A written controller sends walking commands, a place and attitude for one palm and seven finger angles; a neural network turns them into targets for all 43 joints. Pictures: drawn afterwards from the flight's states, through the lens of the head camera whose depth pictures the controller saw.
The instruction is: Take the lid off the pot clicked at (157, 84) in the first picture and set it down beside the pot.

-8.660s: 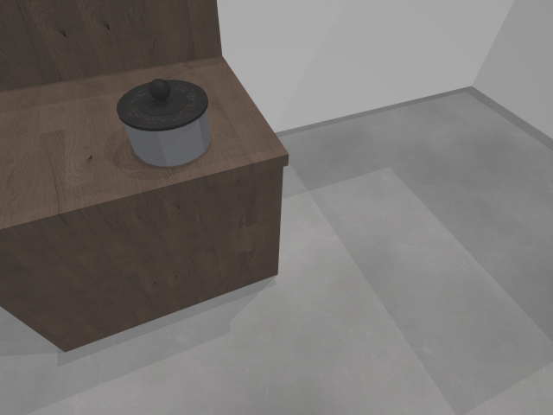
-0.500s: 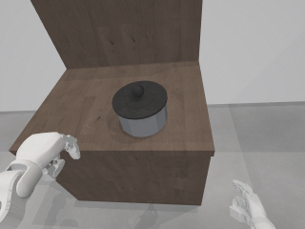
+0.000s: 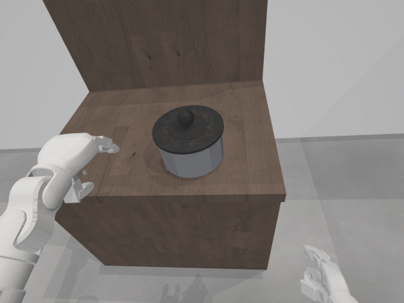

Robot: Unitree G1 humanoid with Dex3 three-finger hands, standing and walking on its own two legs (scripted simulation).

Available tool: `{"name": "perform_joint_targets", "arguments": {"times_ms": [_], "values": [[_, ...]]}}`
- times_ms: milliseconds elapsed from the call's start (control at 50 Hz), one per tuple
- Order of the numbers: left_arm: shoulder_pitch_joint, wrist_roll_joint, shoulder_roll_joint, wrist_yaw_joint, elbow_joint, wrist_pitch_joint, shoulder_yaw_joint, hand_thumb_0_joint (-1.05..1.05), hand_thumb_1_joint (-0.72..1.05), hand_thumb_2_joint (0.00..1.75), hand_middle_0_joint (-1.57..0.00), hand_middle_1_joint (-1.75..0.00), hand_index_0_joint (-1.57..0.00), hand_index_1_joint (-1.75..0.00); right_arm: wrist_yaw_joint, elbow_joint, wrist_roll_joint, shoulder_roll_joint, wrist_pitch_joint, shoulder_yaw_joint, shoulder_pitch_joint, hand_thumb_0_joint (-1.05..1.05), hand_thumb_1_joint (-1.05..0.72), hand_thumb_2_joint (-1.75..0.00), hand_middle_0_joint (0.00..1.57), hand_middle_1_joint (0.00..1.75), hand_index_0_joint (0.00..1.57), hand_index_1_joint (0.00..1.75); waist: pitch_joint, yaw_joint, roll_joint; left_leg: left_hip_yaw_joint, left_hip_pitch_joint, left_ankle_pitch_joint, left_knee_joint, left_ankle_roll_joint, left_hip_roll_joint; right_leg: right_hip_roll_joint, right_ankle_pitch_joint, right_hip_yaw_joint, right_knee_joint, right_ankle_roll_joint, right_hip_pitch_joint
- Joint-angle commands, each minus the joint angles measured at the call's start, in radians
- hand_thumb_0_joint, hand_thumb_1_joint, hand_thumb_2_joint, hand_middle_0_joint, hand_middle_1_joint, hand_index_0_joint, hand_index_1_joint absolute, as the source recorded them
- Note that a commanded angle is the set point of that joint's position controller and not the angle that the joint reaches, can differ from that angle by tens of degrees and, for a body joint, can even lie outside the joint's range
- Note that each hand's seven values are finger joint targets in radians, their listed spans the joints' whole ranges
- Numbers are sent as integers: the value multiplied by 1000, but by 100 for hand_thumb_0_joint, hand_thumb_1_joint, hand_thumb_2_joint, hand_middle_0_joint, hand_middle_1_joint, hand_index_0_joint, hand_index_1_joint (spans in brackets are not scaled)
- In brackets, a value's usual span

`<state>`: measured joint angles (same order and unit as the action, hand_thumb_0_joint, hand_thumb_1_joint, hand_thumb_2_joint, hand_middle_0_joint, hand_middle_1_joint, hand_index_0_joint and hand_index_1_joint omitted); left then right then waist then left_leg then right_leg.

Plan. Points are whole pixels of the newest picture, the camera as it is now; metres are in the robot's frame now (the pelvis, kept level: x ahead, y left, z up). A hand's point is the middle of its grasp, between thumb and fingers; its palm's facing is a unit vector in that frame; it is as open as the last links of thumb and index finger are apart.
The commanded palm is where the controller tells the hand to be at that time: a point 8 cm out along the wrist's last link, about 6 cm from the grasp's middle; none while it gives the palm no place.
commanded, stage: move the open hand above the knob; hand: left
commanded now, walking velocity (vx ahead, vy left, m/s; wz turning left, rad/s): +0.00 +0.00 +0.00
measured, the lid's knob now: (185, 117) +0.58 +0.11 +0.06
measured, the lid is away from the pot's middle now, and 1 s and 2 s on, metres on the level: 0.00 0.00 0.00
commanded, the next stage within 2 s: none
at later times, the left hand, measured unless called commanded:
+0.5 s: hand (128, 149) +0.37 +0.19 +0.14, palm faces -0.16 -0.01 -0.99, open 10.1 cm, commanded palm +0.36 +0.20 +0.21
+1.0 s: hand (148, 130) +0.44 +0.17 +0.13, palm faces -0.25 -0.05 -0.97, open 10.1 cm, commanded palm +0.43 +0.17 +0.21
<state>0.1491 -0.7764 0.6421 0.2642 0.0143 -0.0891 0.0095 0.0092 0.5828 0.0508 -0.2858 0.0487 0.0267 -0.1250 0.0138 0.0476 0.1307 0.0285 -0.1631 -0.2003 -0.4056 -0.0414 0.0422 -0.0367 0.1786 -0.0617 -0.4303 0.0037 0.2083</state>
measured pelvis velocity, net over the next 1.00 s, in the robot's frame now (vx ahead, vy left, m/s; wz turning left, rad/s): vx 0.03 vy -0.01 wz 0.01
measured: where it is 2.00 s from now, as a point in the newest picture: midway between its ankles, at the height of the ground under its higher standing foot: outside the picture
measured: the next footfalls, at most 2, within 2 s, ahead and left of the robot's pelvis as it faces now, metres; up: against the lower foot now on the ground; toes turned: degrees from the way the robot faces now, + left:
none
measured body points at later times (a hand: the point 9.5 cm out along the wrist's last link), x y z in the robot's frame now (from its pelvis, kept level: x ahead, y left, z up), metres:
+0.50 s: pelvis +0.01 +0.00 +0.00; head +0.02 -0.06 +0.44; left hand +0.37 +0.19 +0.19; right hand +0.21 -0.23 -0.11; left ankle +0.01 +0.09 -0.74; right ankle +0.04 -0.12 -0.74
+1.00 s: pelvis +0.03 -0.01 +0.00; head +0.05 -0.06 +0.44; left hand +0.45 +0.17 +0.18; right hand +0.21 -0.25 -0.12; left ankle +0.01 +0.09 -0.74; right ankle +0.04 -0.12 -0.74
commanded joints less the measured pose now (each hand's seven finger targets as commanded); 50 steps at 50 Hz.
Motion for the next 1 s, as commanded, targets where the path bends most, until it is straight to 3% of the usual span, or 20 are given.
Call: {"name": "perform_joint_targets", "arguments": {"times_ms": [0,40,60,120,160,220,240,280,320,420,460,560,620,640,660,720,840,880,920,980], "values": [[246,18,132,-13,176,-36,-65,0,-32,149,-84,-8,-84,-8,-15,-191,9,-95,-48,-37,175,0,-90,-90,20,30,20,30,-195,6,-75,-65,14,93,82,6,-15,17,-23,15,55,18,-75],[295,-10,159,4,195,-38,-66,0,-33,150,-84,-8,-84,-8,-16,-198,10,-97,-46,-31,179,0,-90,-90,20,30,20,30,-206,-1,-107,-54,6,84,78,0,-16,19,-4,19,56,18,-77],[340,-14,222,-3,190,-40,-114,0,-33,150,-84,-8,-84,-8,-10,-187,8,-106,-42,-37,168,0,-90,-90,20,30,20,30,-192,-4,-108,-58,2,66,81,-1,-19,20,7,24,63,17,-72],[544,-50,312,-19,168,-47,-158,0,-33,150,-84,-8,-84,-8,4,-170,13,-107,-49,-26,170,0,-90,-90,20,30,20,30,-206,-14,-74,-73,3,35,74,0,-17,23,48,31,48,23,-58],[578,-55,327,-20,137,-46,-165,0,-33,150,-84,-8,-84,-8,11,-156,5,-101,-54,-28,159,0,-90,-90,20,30,20,30,-258,0,-37,-84,20,75,73,0,-13,18,19,29,39,29,-82],[485,-34,208,-4,110,-74,-96,0,-33,150,-84,-8,-84,-8,-11,-176,11,-90,-53,-29,162,0,-90,-90,20,30,20,30,-306,4,-43,-79,49,192,39,4,-5,20,-102,27,11,33,-105],[491,-26,117,12,65,-85,-5,0,-33,150,-84,-8,-84,-8,-14,-167,11,-86,-42,-22,164,0,-90,-90,20,30,20,30,-277,-10,-78,-72,37,182,49,7,-5,17,-97,14,18,27,-86],[476,-21,51,18,15,-103,53,0,-33,150,-84,-8,-84,-8,-24,-163,17,-100,-22,-31,148,0,-90,-90,20,30,20,30,-199,-27,-125,-67,4,122,58,10,-11,20,-65,7,36,22,-40],[509,-40,66,21,11,-111,48,0,-33,150,-84,-8,-84,-8,-25,-175,26,-104,-17,-33,157,0,-90,-90,20,30,20,30,-182,-30,-150,-58,-7,95,47,2,-13,23,-42,15,33,26,-24],[772,-88,291,-7,111,-106,-97,0,-33,150,-84,-8,-84,-8,-13,-166,11,-102,-23,-26,165,0,-90,-90,20,30,20,30,-353,-8,-73,-77,37,175,33,-2,-4,16,-109,36,-5,33,-125],[772,-91,272,-11,-8,-125,-87,0,-33,150,-84,-8,-84,-8,-6,-138,9,-97,-15,-23,141,0,-90,-90,20,30,20,30,-346,-9,-87,-70,20,210,32,-1,0,15,-148,31,-9,32,-133],[618,-49,68,13,-162,-155,50,0,-33,150,-84,-8,-84,-8,-23,-151,26,-101,7,-28,137,0,-90,-90,20,30,20,30,-273,-17,-173,-40,-29,189,22,0,1,10,-174,23,-7,21,-101],[722,-56,-38,34,-84,-166,167,0,-33,150,-84,-8,-84,-8,-33,-174,32,-96,15,-33,161,0,-90,-90,20,30,20,30,-301,-51,-170,-42,4,207,0,-9,2,13,-200,24,-12,22,-71],[802,-67,13,36,-57,-165,148,0,-33,150,-84,-8,-84,-8,-28,-166,30,-99,16,-33,154,0,-90,-90,20,30,20,30,-338,-53,-156,-37,18,211,5,-12,3,10,-199,25,-11,19,-88],[857,-82,135,24,-36,-162,56,0,-33,150,-84,-8,-84,-8,-22,-156,25,-110,17,-40,141,0,-90,-90,20,30,20,30,-368,-45,-140,-46,26,211,3,-15,4,11,-210,36,-13,21,-116],[995,-107,316,9,-43,-165,-83,0,-33,150,-84,-8,-84,-8,-7,-132,17,-114,3,-30,126,0,-90,-90,20,30,20,30,-450,-28,-110,-60,25,272,-15,-19,14,9,-288,50,-44,26,-189],[807,-62,-3,29,-377,-203,139,0,-33,150,-84,-8,-84,-8,-16,-108,38,-103,21,-25,97,0,-90,-90,20,30,20,30,-281,-49,-206,-35,-51,222,-2,-7,8,10,-253,19,-31,16,-88],[865,-70,-30,39,-339,-204,182,0,-33,150,-84,-8,-84,-8,-22,-121,40,-111,32,-33,109,0,-90,-90,20,30,20,30,-290,-64,-183,-32,-41,207,-8,-10,9,8,-250,21,-29,17,-68],[999,-84,-22,49,-210,-197,197,0,-33,150,-84,-8,-84,-8,-23,-144,35,-104,32,-38,131,0,-90,-90,20,30,20,30,-384,-73,-154,-42,10,253,-26,-20,13,7,-287,30,-40,23,-91],[1171,-107,146,41,-199,-184,87,0,-33,150,-84,-8,-84,-8,-6,-116,27,-105,21,-36,93,0,-90,-90,20,30,20,30,-486,-73,-119,-64,54,297,-35,-28,20,10,-323,41,-53,24,-141]]}}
